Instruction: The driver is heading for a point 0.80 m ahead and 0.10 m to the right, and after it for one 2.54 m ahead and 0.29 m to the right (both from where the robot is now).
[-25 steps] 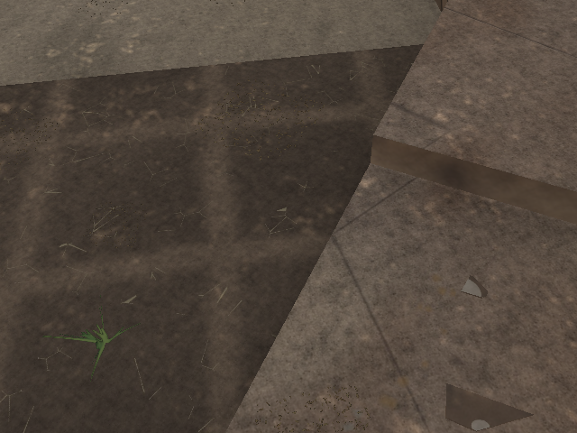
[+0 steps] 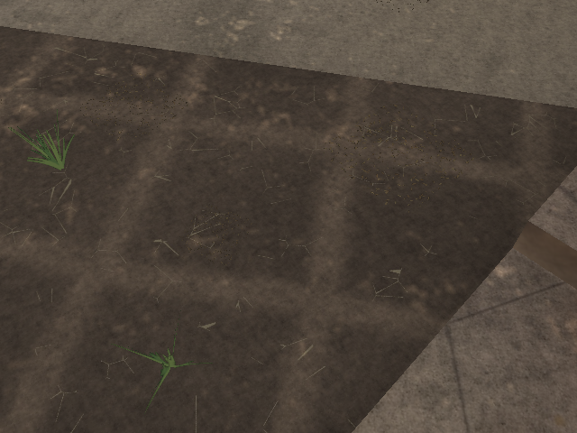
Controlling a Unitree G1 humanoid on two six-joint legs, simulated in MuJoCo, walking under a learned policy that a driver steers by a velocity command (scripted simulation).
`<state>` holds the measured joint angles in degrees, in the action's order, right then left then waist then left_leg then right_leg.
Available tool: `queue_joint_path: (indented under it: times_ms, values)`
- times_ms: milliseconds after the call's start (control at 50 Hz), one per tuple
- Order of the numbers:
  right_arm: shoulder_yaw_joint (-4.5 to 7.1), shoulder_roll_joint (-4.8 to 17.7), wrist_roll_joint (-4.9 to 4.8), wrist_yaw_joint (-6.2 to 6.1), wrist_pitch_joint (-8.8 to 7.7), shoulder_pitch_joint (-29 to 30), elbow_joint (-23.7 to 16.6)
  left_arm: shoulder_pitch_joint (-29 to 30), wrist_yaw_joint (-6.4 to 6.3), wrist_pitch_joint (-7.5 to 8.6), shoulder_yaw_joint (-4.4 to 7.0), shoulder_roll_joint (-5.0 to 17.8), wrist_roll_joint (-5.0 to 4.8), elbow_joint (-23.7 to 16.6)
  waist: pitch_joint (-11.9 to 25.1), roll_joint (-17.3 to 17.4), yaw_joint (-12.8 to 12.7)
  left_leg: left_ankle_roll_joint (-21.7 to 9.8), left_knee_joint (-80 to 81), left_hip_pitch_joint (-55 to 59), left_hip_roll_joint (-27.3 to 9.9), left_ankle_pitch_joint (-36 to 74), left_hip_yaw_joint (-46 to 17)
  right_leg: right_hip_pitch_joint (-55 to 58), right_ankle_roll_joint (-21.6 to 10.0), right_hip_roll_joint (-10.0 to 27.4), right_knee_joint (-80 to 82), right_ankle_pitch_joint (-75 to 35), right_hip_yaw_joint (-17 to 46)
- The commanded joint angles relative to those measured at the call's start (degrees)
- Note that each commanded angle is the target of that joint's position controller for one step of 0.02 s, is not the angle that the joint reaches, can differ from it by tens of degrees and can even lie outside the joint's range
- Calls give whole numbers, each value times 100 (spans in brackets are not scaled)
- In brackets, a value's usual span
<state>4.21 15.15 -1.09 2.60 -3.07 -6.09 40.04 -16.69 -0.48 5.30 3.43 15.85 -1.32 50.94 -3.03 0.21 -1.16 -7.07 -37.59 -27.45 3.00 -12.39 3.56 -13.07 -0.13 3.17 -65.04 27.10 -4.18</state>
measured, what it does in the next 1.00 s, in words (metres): walks ahead: right foot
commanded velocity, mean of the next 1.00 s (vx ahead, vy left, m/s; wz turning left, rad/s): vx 0.50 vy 0.00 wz -0.17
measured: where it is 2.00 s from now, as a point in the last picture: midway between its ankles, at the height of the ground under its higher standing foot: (356, 206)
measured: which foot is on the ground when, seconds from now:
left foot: down 0.00-0.50, up 0.52-1.00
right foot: up 0.00-0.46, down 0.48-1.00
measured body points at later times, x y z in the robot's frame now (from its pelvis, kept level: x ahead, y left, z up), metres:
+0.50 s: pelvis +0.28 -0.05 +0.00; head +0.31 -0.05 +0.45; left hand +0.48 +0.19 -0.10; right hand +0.31 -0.34 -0.13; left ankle +0.09 +0.06 -0.70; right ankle +0.39 -0.15 -0.72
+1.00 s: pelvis +0.57 -0.06 -0.02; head +0.59 -0.06 +0.43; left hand +0.64 +0.22 -0.14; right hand +0.73 -0.34 -0.10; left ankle +0.70 +0.03 -0.76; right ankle +0.39 -0.15 -0.72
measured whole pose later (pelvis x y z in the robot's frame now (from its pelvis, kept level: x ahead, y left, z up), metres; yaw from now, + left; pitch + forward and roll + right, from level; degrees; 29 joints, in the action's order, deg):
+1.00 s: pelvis +0.57 -0.06 -0.02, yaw -14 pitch +3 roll -3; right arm 2.2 15.4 -0.2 3.6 -6.1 -4.2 40.5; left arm -23.3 -1.2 2.9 3.7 16.3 -1.0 44.8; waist 1.5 2.1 -5.1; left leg -2.9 -24.9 -26.0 -1.9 3.8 -3.0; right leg -8.8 -1.8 -5.5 -41.0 35.3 5.4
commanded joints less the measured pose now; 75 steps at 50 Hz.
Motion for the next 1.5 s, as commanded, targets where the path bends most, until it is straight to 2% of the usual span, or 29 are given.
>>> queue_joint_path:
  times_ms: [20,60,140,260,360,440,480,500,520,540,560,580,600,620,680,800,960,1000,1020,1040,1060,1080,1100,1120,1180,1300,1420,1460,1500]
  values:
    - [201,736,34,-39,-106,-1200,-29,420,62,358,98,728,-131,-737,1084,-67,473,-1245,1987,3420,-1914,1334,-2980,-3190,-211,261,-1126,-486,842]
    - [75,390,86,-62,-143,-654,-157,254,21,192,146,703,51,-637,800,49,107,-984,2230,2332,-1493,1893,-2165,-2479,-154,579,-445,-939,858]
    - [135,671,65,-115,-263,-795,30,338,-36,-39,114,476,131,-718,514,74,-7,-940,2684,1826,-1347,2629,-1498,-2463,84,620,507,-1713,746]
    - [108,736,81,-221,-258,-1053,314,1166,91,23,5,307,62,-900,184,258,417,-418,2933,2029,-1104,2100,-536,-2508,-40,449,2524,-3756,565]
    - [133,861,82,-224,-194,-1271,628,1715,281,85,-29,349,-16,-1195,-69,266,618,-395,2702,2984,-1522,2128,-336,-2874,-273,169,3185,-3348,575]
    - [185,1021,92,-345,-74,-866,542,1161,438,85,78,581,43,-1206,361,472,187,-161,1550,3487,-1727,4879,-52,-2257,-642,-210,2966,-2110,158]
    - [181,1108,65,-411,8,-728,464,-98,387,54,297,972,61,-948,1036,338,-484,88,-399,2912,-1410,5522,211,-384,-965,-623,3406,-2230,-47]
    - [85,874,143,-424,-75,-1109,332,-762,310,31,466,1539,63,-852,1635,-565,-574,354,-2315,1292,-973,3415,295,1481,-1568,420,3444,-2701,1497]
    - [-126,233,220,-292,-245,-1452,228,-730,302,39,434,1501,-18,-952,2238,-1757,-216,709,-4135,-1018,291,-1621,-268,3213,-2537,1421,4192,-1778,4426]
    - [-26,804,37,-188,-445,-996,104,-893,313,29,298,1061,-61,-925,2202,-1173,-509,514,-4198,-1614,-46,-1713,-1093,3295,-2279,1334,4607,-1512,4495]
    - [-16,882,-117,-143,-519,-522,-95,-656,291,4,260,896,-22,-1031,1609,-759,-489,449,-3923,-1781,-315,-1409,-1091,2766,-2050,1197,4589,-1788,3806]
    - [-31,842,-45,-146,-536,-378,-125,-334,299,-5,226,813,4,-1132,1101,0,-254,466,-3268,-1592,-539,-1125,-1036,1887,-1929,1062,4657,-2338,3307]
    - [9,853,116,-183,-496,-284,-126,-93,270,-23,209,744,31,-1198,960,181,-99,538,-2705,-1218,-714,-976,-992,1283,-1867,988,4735,-2761,3019]
    - [45,886,132,-163,-434,-417,-77,37,256,-25,169,701,109,-1289,855,112,55,560,-2358,-849,-822,-764,-988,813,-1831,886,4849,-2880,2782]
    - [3,596,166,-208,-287,-354,-94,-45,126,4,190,806,68,-1180,580,-231,144,806,-1406,-605,-839,31,-862,75,-1777,657,5090,-3267,2159]
    - [-82,428,184,-73,-317,345,-197,-341,-52,-9,187,821,7,-975,429,-365,-187,751,487,86,-578,2840,-719,-593,-1321,271,4743,-2054,1508]
    - [-76,494,56,123,-374,688,-410,-791,-122,-219,248,873,45,-840,85,-480,-403,445,1174,-469,-650,1337,-818,451,-1194,701,3213,-2046,2425]
    - [22,599,85,62,-415,-108,-133,-754,-62,-243,207,778,42,-819,455,-264,-9,218,1573,786,-503,1408,-522,303,-989,351,2247,-2725,2152]
    - [117,842,193,42,-440,-1049,98,-672,-1,-193,108,518,45,-866,1097,-26,431,7,1048,2382,-787,1966,-691,-526,-774,-7,860,-2675,1709]
    - [175,1186,220,10,-424,-1813,216,-1306,43,-79,-49,-14,124,-816,1974,1265,391,-578,247,4368,-2008,3456,-2086,-2194,-427,-611,-1403,759,1190]
    - [288,1501,-18,24,-353,-2423,416,-1727,39,79,-72,317,-77,-889,2518,1951,529,-1447,853,5353,-2867,2229,-4215,-3597,-151,-860,-2564,1188,1256]
    - [279,1307,-77,-36,-268,-2320,453,-1075,-17,134,-4,620,-215,-1018,2054,1211,727,-1397,1470,5179,-2789,587,-4492,-4427,-90,-489,-2690,632,1219]
    - [153,946,13,-102,-233,-1878,329,-183,-65,126,33,819,-146,-1194,1314,433,780,-1095,1706,4392,-2506,501,-3868,-4525,-100,-210,-2515,61,967]
    - [33,715,125,-131,-232,-1448,240,208,-97,95,28,691,4,-1262,916,-44,608,-956,1804,3489,-2294,1108,-3355,-4257,-83,-21,-2231,-489,937]
    - [-75,449,150,-103,-326,-991,272,38,-43,-30,57,462,90,-1273,362,483,14,-649,2273,1955,-1548,1967,-2205,-3231,-19,361,-501,-1148,964]
    - [35,781,29,-271,-246,-1442,540,1040,62,-7,-93,-43,117,-1482,315,399,317,-353,2700,1742,-1132,2905,-1036,-2265,61,59,2521,-2982,444]
    - [56,812,-8,-292,-98,-2025,858,2064,276,64,-47,90,50,-1803,46,336,585,-305,2414,3008,-1570,2561,-1223,-2491,-249,-112,3556,-2891,472]
    - [97,916,9,-313,-42,-1947,859,1914,314,85,16,239,64,-1799,213,434,387,-213,2008,3251,-1613,3473,-1194,-2033,-410,-265,3691,-2408,364]
    - [88,943,39,-325,-3,-1739,783,766,266,82,204,605,99,-1484,980,474,-250,-21,726,2933,-1301,4780,-914,-170,-713,-449,3848,-2573,189]
Velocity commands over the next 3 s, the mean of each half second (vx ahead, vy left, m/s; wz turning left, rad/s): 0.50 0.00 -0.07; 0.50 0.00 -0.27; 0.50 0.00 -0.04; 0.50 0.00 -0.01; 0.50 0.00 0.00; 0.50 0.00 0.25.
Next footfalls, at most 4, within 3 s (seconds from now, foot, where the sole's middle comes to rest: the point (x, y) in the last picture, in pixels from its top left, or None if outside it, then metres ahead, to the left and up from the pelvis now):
0.48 right None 0.43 -0.16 -0.75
1.02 left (295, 322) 0.73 0.02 -0.81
1.52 right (393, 242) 0.99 -0.25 -0.81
2.02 left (327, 157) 1.32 -0.07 -0.81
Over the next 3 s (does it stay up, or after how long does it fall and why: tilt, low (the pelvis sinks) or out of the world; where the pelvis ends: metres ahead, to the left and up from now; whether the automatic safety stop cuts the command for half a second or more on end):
stays up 1.66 -0.29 -0.04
